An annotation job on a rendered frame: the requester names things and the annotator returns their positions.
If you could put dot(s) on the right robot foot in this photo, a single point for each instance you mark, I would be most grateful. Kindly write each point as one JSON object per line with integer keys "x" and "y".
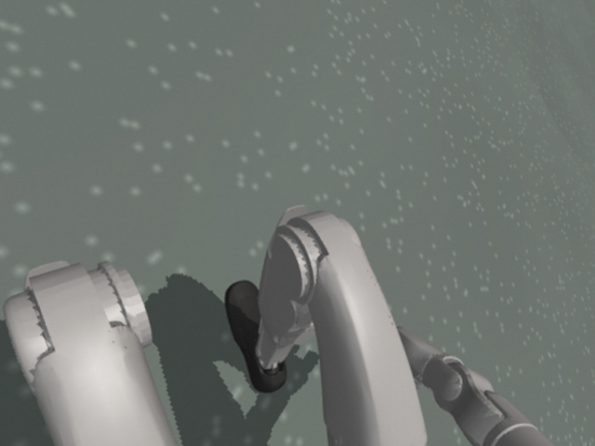
{"x": 241, "y": 303}

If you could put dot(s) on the right robot arm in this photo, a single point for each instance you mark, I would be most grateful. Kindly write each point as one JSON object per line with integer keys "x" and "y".
{"x": 485, "y": 417}

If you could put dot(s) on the right robot hand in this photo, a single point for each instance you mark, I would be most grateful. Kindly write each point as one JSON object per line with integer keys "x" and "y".
{"x": 419, "y": 352}

